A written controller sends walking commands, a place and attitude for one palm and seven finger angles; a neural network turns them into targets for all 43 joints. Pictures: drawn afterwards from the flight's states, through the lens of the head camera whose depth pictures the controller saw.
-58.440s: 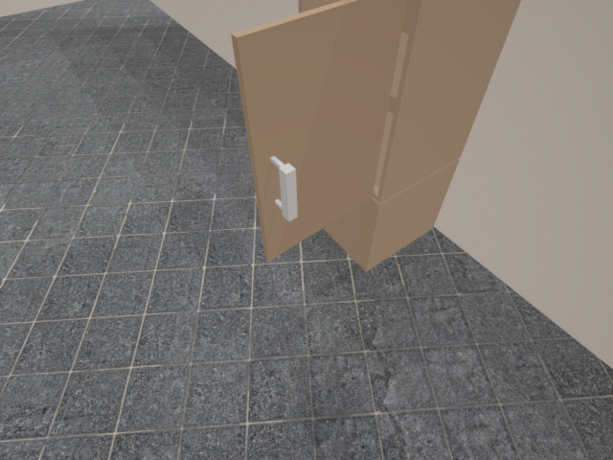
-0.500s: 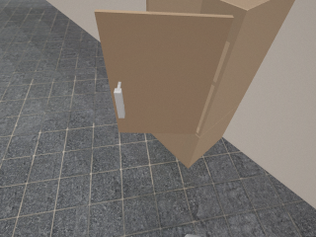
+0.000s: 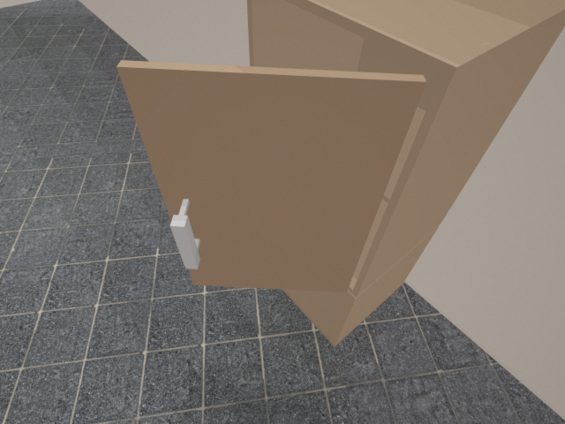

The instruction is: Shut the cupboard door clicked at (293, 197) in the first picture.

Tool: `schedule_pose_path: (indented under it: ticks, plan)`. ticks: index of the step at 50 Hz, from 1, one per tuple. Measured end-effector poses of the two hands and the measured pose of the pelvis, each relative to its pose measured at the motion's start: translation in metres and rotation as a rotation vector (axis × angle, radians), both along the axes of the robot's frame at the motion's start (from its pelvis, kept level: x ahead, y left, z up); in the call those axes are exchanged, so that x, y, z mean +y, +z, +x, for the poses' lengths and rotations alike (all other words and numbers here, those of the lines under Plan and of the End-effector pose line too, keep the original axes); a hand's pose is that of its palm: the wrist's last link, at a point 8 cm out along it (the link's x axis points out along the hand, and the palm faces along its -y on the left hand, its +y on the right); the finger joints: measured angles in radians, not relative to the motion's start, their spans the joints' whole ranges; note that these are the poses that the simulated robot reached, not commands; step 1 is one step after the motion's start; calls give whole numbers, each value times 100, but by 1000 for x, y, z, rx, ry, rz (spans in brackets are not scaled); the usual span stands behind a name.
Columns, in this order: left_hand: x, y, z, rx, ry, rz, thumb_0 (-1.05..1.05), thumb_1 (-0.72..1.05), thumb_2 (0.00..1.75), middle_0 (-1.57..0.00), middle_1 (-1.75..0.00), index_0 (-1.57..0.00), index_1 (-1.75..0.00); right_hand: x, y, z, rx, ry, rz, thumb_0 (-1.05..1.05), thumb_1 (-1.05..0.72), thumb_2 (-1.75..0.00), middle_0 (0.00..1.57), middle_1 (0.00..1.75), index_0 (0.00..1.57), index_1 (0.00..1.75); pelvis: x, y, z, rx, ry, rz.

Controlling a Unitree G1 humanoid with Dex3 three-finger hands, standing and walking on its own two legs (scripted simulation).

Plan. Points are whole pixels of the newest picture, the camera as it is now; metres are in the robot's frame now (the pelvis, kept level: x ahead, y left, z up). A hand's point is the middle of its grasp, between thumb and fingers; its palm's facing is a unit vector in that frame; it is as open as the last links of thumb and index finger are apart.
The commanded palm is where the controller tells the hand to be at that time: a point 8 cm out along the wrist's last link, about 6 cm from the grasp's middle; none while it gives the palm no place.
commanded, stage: come to a stop and stand still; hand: left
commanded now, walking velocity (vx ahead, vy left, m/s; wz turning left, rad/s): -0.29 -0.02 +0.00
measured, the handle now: (189, 234) +0.45 +0.22 -0.07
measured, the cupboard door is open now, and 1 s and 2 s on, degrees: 48 48 48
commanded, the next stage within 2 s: look again from close up in 1.10 s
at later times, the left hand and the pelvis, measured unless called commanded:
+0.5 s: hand out of the picture +0.03 +0.17 -0.16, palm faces +0.02 -0.96 -0.27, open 7.4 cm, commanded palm none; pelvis -0.01 -0.03 +0.01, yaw +0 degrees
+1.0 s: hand out of the picture -0.04 +0.23 -0.16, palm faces -0.01 -0.96 -0.26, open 7.4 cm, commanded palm none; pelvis -0.06 +0.03 +0.00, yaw -1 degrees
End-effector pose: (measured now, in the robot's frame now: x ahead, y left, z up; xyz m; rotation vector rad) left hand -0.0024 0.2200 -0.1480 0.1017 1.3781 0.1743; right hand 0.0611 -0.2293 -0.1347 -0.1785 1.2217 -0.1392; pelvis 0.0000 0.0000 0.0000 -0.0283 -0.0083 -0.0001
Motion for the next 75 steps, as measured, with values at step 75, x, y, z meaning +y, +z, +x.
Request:
schedule_pose_path:
  ticks: [75]
  plan:
    - [25, 13, -31, -41, -90, 34, 0, 91, 90, -20, -30, -20, -30, 11, -3, -93, 82, -17, 11, 0, -91, -90, 20, 30, 20, 30, 17, 6, -57, -17, -11, 42]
